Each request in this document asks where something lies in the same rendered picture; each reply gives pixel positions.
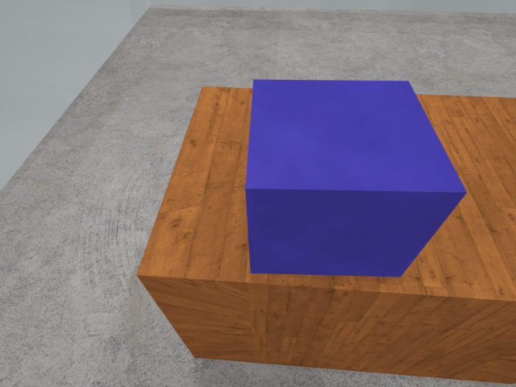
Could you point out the pedestal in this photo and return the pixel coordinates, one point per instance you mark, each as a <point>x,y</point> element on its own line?
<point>452,313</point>

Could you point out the carton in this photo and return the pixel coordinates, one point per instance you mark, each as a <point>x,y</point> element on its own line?
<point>344,178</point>

